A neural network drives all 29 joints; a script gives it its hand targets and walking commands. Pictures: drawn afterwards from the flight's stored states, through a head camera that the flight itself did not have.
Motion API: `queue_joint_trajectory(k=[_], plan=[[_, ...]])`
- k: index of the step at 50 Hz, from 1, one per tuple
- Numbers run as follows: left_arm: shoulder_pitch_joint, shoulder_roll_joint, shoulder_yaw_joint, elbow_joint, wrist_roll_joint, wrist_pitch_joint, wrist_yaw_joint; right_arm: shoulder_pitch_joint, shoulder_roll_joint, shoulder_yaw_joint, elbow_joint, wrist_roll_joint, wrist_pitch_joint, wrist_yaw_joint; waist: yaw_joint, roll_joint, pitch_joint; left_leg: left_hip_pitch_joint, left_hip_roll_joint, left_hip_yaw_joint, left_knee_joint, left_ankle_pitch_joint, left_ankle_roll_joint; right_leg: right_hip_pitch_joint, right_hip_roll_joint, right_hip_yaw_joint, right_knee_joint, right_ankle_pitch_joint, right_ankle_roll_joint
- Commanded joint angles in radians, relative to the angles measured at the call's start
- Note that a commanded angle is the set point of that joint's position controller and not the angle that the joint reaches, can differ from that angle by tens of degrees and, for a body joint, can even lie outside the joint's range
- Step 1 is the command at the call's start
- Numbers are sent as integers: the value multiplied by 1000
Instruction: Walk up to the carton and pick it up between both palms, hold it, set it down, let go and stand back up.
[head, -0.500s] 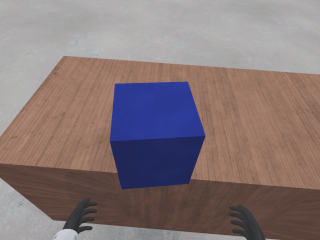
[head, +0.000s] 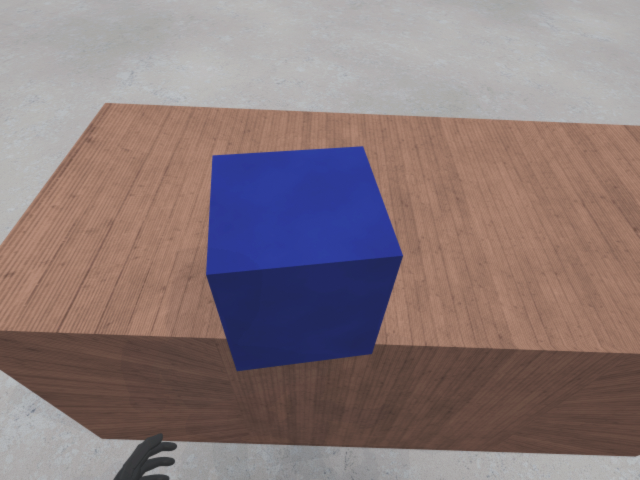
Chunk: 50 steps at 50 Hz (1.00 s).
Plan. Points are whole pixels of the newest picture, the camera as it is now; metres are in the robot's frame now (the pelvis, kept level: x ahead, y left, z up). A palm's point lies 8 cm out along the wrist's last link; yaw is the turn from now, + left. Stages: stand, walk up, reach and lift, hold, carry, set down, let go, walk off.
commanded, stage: stand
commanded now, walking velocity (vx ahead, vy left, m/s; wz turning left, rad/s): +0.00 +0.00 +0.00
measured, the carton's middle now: (298, 262) +0.41 +0.05 +0.02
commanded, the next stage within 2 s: none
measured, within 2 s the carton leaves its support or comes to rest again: neither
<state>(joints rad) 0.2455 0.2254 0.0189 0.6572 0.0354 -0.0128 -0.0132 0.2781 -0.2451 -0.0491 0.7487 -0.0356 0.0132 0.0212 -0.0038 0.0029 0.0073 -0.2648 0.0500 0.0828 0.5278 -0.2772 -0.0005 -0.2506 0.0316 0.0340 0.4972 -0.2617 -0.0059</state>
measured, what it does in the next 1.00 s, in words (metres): stands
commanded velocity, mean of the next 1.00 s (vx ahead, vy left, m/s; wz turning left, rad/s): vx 0.00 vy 0.00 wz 0.00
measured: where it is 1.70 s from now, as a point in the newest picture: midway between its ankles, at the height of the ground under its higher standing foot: outside the picture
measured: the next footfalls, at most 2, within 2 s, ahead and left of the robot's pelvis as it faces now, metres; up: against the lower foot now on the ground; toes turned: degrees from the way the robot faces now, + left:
none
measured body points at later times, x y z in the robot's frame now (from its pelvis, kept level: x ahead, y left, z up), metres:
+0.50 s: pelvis -0.01 +0.01 +0.00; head +0.00 +0.01 +0.45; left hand +0.11 +0.24 -0.12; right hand +0.06 -0.25 -0.13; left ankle +0.00 +0.12 -0.74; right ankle +0.00 -0.12 -0.74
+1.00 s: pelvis -0.01 +0.01 +0.00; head +0.00 +0.00 +0.45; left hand +0.09 +0.24 -0.12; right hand +0.03 -0.25 -0.13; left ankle +0.00 +0.12 -0.74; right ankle +0.00 -0.12 -0.74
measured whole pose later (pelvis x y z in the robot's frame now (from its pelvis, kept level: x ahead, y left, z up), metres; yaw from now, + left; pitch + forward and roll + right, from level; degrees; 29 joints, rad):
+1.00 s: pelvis -0.01 +0.01 +0.00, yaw -2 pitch +0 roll +0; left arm 0.29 0.20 0.01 0.76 0.03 -0.01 0.02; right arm 0.32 -0.22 -0.04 0.82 -0.03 0.01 -0.01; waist -0.02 0.00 0.01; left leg -0.25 0.04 0.12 0.50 -0.25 0.01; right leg -0.27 0.03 0.08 0.50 -0.24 0.01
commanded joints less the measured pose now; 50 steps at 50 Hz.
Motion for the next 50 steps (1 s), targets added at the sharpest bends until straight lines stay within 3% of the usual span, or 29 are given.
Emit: queue_joint_trajectory(k=[1,6,8,12,17,24,28,36,38,45,48,50], plan=[[-13,107,25,-77,0,-19,6,7,-93,-22,-60,1,-16,-6,3,9,-55,29,69,-97,-91,77,33,-31,-83,87,-58,189,-31],[14,97,16,-57,-3,-17,10,39,-101,-20,-52,2,-18,-12,1,-8,-46,22,68,-103,-111,54,40,-37,-74,85,-54,151,-29],[27,87,12,-51,-5,-17,11,45,-96,-17,-42,4,-18,-14,7,20,-22,9,67,-101,-123,51,41,-44,-71,85,-51,152,-25],[25,91,13,-45,-5,-19,17,58,-94,-18,-39,5,-19,-16,-3,-19,-17,19,64,-91,-111,53,41,-59,-75,98,-56,155,-26],[44,75,11,-34,-7,-17,21,73,-88,-18,-31,6,-16,-21,-5,10,-29,42,71,-93,-119,43,50,-67,-68,94,-47,150,-25],[44,81,15,-16,-6,-13,25,64,-80,-17,-28,7,-11,-22,-11,-12,-8,34,61,-81,-117,23,47,-83,-69,107,-60,131,-25],[58,72,14,-12,-8,-13,26,61,-84,-20,-25,7,-10,-27,-5,13,-15,37,69,-90,-131,17,53,-76,-66,101,-56,118,-24],[48,73,17,4,-7,-9,30,76,-75,-19,-6,7,-5,-29,-16,-26,7,35,58,-77,-122,14,46,-83,-73,118,-78,107,-30],[64,77,19,11,-7,-7,27,67,-74,-17,-1,8,-8,-28,-7,0,-1,50,63,-81,-128,8,52,-90,-66,117,-74,96,-26],[71,70,17,32,-8,-10,33,73,-74,-16,20,8,-8,-35,-7,12,7,44,67,-85,-142,14,52,-75,-64,111,-69,115,-28],[60,76,20,39,-8,-8,33,89,-67,-13,30,10,-9,-31,-15,-32,2,47,62,-77,-129,31,52,-68,-72,120,-81,116,-29],[72,61,17,51,-9,-7,33,86,-68,-15,37,8,-9,-31,-13,-7,9,69,58,-70,-123,26,49,-83,-74,125,-93,97,-31]])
